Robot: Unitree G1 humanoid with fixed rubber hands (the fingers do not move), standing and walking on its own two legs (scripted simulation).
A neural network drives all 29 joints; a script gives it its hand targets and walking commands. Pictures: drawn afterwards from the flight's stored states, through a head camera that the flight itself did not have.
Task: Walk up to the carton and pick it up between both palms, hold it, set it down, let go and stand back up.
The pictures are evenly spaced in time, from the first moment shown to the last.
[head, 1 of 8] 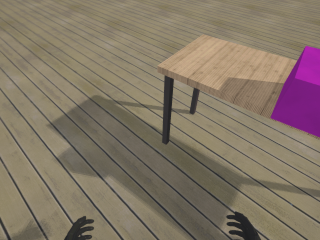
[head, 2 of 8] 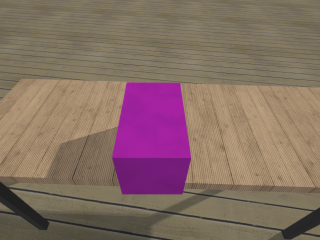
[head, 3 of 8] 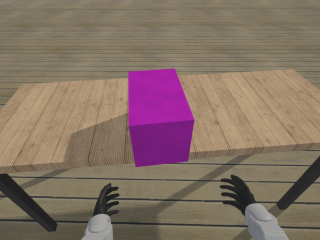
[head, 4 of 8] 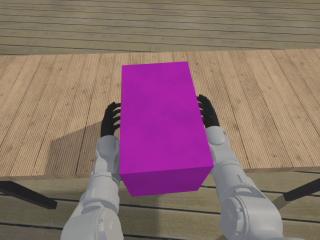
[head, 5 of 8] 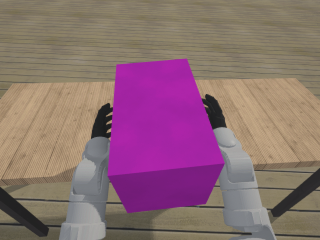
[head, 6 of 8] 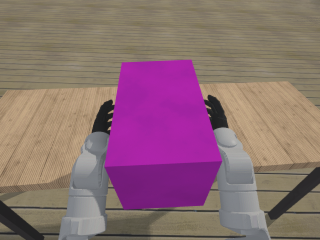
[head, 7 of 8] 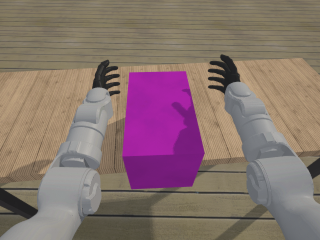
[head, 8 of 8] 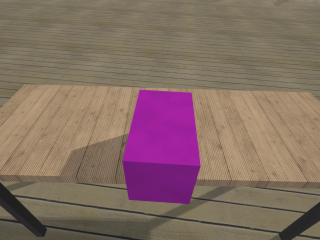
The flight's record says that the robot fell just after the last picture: no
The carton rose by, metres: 0.17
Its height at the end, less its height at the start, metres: +0.00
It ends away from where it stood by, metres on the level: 0.05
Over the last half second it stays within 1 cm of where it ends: yes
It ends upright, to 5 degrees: yes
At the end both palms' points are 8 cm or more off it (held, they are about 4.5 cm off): yes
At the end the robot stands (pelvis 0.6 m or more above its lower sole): yes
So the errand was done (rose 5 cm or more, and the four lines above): yes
